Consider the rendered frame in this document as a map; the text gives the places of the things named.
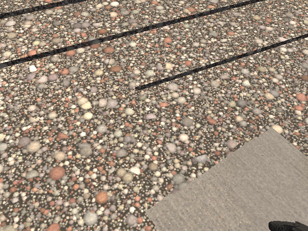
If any right robot hand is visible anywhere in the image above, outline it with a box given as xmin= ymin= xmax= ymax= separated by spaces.
xmin=269 ymin=220 xmax=308 ymax=231

